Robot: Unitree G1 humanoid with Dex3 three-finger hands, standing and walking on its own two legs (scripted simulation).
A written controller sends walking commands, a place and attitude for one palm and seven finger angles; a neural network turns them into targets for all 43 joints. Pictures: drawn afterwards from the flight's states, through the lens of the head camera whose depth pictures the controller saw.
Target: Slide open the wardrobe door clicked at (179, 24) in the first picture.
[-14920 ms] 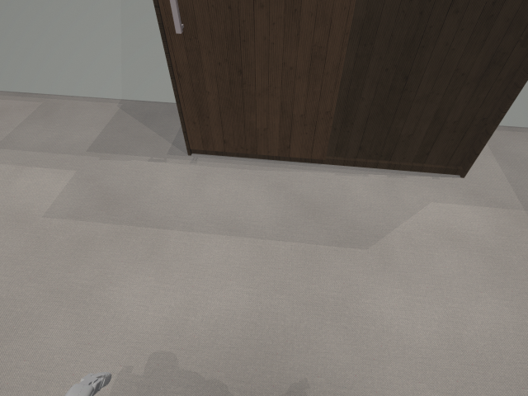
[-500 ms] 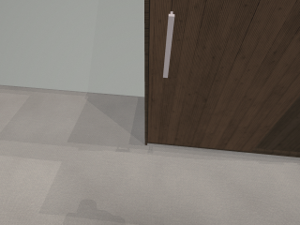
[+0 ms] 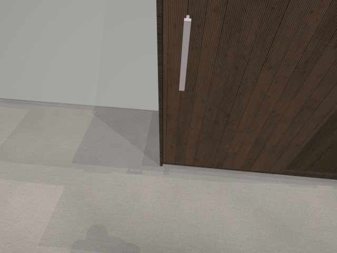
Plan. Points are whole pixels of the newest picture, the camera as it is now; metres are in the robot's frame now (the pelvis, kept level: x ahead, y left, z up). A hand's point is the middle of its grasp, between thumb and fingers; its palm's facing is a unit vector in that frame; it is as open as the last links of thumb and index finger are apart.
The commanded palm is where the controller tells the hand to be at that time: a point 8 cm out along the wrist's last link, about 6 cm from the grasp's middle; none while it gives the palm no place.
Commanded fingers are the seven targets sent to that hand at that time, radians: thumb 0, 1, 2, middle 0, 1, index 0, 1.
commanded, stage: shuffle to correct the standing spot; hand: left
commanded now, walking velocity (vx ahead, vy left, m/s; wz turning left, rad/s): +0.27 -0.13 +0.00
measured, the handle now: (184, 56) +0.76 -0.01 +0.09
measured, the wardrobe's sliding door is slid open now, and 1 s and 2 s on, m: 0.00 0.00 0.00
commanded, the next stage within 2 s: come to a stop and stand still in 0.92 s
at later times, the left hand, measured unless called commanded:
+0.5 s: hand out of the picture +0.00 +0.08 -0.16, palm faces +0.12 -0.99 -0.11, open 7.4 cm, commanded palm none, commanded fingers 0.00 0.90 0.90 -0.20 -0.30 -0.20 -0.30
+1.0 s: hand (150, 181) +0.37 +0.09 -0.17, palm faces -0.07 -0.98 -0.21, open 7.3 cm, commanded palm none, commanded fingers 0.00 0.90 0.90 -0.20 -0.30 -0.20 -0.30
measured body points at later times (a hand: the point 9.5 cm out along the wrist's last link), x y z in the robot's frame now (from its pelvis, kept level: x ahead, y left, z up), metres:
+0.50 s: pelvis +0.14 -0.04 -0.01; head +0.19 -0.03 +0.44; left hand -0.01 +0.13 -0.15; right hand +0.24 -0.27 -0.15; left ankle +0.21 +0.05 -0.71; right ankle +0.00 -0.11 -0.74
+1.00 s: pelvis +0.29 -0.10 +0.00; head +0.33 -0.10 +0.45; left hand +0.38 +0.14 -0.15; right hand +0.25 -0.32 -0.15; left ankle +0.25 +0.04 -0.74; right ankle +0.34 -0.24 -0.72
